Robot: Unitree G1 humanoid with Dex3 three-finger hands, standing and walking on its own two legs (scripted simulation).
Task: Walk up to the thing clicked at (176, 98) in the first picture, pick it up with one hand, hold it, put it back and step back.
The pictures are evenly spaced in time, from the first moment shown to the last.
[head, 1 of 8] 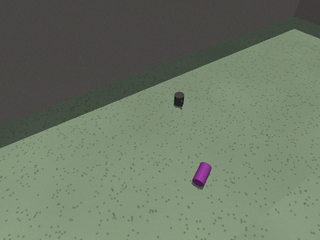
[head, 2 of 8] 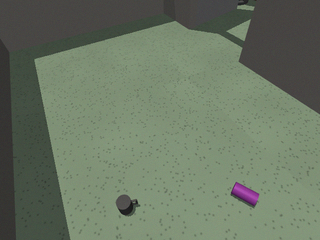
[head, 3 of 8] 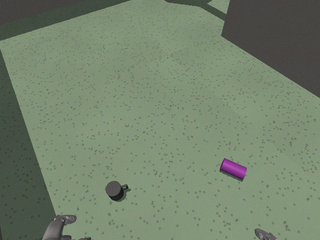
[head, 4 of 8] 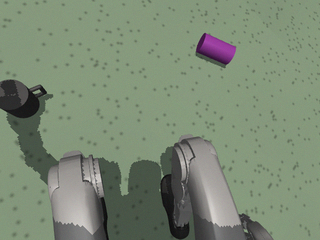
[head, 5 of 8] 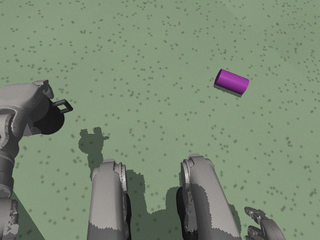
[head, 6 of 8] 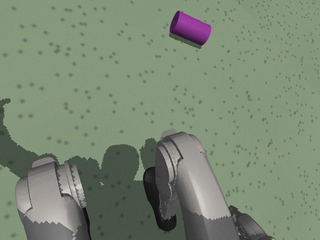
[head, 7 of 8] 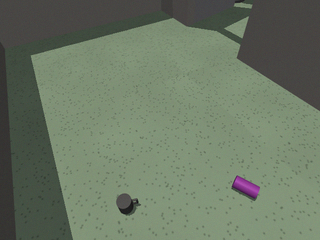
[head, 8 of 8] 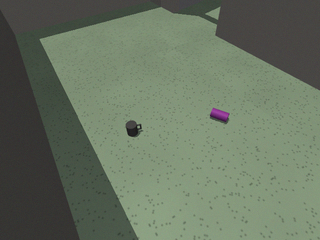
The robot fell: no
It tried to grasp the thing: yes
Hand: left
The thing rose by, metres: 0.66
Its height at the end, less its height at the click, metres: +0.00
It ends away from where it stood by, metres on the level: 0.03
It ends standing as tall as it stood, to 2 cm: yes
